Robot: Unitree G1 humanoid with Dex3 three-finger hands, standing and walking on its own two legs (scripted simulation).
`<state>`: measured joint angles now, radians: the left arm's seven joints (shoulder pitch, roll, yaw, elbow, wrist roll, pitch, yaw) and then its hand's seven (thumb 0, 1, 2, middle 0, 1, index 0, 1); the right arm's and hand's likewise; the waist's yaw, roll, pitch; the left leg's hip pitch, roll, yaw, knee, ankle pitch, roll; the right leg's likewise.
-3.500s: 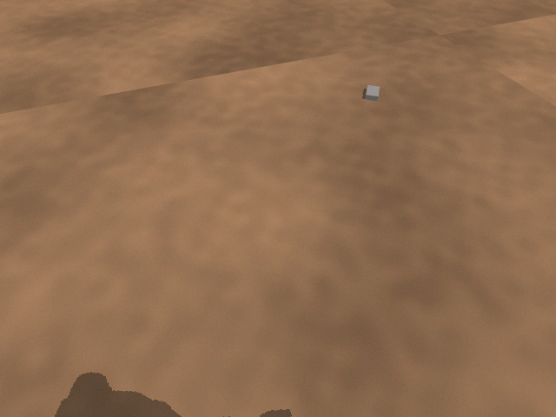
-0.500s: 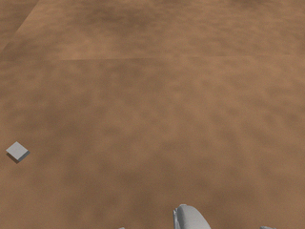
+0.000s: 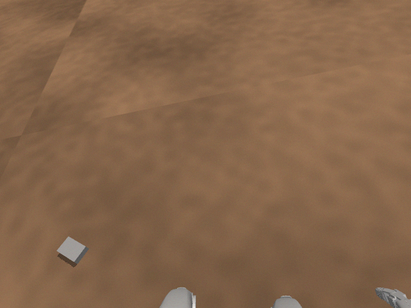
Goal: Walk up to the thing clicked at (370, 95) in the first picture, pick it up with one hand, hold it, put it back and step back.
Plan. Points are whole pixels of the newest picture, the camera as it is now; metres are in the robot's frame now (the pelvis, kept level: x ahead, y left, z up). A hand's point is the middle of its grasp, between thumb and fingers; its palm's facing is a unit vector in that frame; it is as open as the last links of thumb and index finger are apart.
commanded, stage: walk up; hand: left
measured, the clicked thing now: (72, 249) +0.50 +0.83 -0.72
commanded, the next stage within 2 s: none
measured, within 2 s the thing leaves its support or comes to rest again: neither
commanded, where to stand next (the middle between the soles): +0.03 +0.77 m, yaw -26 degrees
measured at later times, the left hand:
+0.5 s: hand (15, 296) +0.18 +0.50 -0.12, palm faces -0.20 -0.81 -0.55, open 7.4 cm
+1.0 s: hand out of the picture +0.17 +0.77 -0.13, palm faces -0.27 -0.80 -0.54, open 7.4 cm
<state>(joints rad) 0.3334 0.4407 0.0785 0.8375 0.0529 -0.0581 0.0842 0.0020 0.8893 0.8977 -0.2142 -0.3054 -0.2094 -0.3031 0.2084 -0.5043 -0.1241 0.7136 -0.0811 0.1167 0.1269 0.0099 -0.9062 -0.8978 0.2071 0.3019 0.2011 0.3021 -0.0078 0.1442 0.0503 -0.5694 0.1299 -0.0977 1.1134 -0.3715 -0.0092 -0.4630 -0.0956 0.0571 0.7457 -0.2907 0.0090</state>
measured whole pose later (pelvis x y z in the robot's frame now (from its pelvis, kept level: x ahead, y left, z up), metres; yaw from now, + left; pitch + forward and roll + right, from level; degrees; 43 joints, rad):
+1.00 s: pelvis +0.01 +0.49 +0.00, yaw -15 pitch -1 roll -2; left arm 0.25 0.46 0.07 0.88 -0.01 -0.03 0.11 0.01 0.90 0.90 -0.21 -0.30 -0.20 -0.30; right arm 0.31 -0.38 -0.07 0.69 -0.08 0.09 0.05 0.01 -0.90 -0.90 0.21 0.30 0.20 0.30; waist -0.08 0.03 0.15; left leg -0.42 0.03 0.03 0.86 -0.43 0.04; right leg -0.62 0.06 -0.04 1.18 -0.50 -0.04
